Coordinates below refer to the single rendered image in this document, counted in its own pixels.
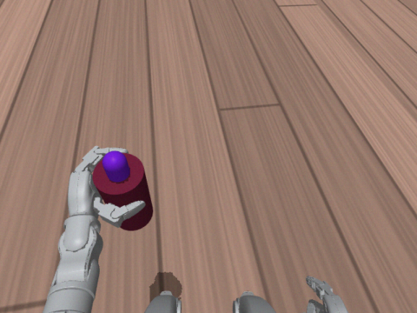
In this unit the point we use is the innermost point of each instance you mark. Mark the right robot hand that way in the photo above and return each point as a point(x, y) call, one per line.
point(331, 303)

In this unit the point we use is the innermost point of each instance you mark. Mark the bottle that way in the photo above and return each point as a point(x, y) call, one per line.
point(120, 179)

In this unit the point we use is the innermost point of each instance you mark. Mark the left robot arm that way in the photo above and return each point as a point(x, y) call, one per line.
point(75, 282)

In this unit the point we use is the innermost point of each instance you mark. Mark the left robot hand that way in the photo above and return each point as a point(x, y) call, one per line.
point(84, 198)

